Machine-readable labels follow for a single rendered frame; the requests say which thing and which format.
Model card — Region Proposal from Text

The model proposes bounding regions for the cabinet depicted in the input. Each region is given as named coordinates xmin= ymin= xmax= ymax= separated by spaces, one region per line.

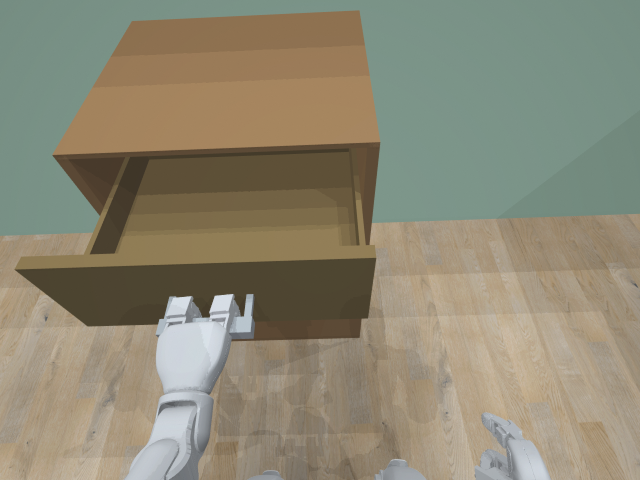
xmin=52 ymin=10 xmax=380 ymax=341

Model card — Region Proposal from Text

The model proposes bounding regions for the handle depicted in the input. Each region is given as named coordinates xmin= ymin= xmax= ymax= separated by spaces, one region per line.
xmin=156 ymin=294 xmax=255 ymax=339

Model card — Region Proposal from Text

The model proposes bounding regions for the drawer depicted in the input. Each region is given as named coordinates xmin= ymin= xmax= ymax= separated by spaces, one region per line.
xmin=14 ymin=148 xmax=376 ymax=327

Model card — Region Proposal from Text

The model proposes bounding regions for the left robot hand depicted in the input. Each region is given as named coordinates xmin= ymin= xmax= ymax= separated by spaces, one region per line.
xmin=156 ymin=294 xmax=241 ymax=395

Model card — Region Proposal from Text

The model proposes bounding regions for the right robot shin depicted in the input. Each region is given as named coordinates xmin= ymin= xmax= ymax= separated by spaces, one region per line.
xmin=387 ymin=459 xmax=408 ymax=468

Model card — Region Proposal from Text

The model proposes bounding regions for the right robot hand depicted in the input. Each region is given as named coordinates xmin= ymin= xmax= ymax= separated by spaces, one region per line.
xmin=474 ymin=412 xmax=551 ymax=480

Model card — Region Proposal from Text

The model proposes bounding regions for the left robot forearm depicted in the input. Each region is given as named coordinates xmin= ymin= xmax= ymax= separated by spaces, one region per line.
xmin=124 ymin=390 xmax=214 ymax=480

